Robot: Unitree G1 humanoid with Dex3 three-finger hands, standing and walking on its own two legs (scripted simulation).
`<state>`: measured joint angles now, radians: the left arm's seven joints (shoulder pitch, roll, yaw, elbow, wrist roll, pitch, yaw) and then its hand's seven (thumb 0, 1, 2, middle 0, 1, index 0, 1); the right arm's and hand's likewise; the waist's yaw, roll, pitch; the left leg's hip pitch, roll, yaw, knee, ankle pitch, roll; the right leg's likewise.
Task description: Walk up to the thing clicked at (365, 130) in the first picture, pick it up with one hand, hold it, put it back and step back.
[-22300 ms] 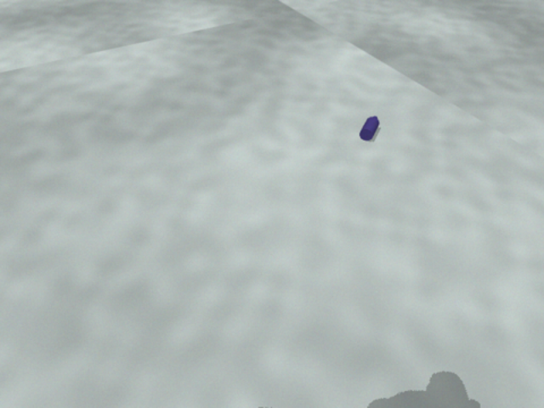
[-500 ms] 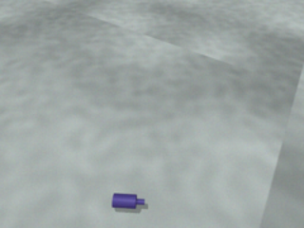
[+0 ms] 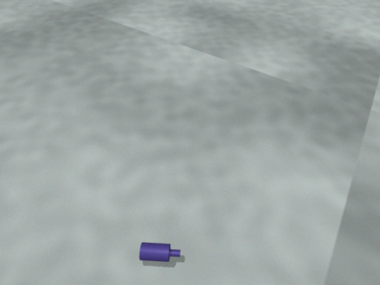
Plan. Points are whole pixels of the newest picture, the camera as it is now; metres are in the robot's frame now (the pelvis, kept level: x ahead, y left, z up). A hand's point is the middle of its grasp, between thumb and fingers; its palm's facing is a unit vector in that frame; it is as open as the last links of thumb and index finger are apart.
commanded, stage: rise first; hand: left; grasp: from above
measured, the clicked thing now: (160, 252) +0.42 +0.14 -0.74
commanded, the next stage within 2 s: none
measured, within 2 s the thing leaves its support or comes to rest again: neither
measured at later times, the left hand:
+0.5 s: hand out of the picture +0.13 +0.25 -0.18, palm faces -0.09 -0.92 -0.39, open 11.8 cm
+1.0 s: hand out of the picture +0.12 +0.26 -0.28, palm faces -0.30 -0.79 -0.53, open 14.1 cm
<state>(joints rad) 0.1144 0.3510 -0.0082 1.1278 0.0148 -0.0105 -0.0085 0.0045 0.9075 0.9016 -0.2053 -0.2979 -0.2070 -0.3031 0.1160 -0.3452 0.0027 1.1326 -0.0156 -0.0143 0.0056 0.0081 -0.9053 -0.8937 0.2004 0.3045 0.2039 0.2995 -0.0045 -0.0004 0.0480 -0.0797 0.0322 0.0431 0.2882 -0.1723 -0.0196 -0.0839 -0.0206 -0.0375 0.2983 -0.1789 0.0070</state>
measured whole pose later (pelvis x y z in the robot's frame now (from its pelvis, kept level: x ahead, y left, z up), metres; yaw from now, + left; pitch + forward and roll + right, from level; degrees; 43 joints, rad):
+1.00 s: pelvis -0.03 +0.01 -0.14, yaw +1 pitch +23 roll -2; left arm 0.19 0.31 0.07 0.50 0.40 0.13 0.05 0.00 -0.53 0.97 -0.08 -1.06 -0.09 -1.06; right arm 0.14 -0.24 -0.03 0.54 0.00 -0.16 -0.01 0.01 -0.90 -0.89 0.20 0.30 0.20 0.30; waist -0.03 0.00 -0.15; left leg -1.14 0.04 -0.01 1.32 -0.59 0.00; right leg -1.11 -0.04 -0.05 1.29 -0.58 0.01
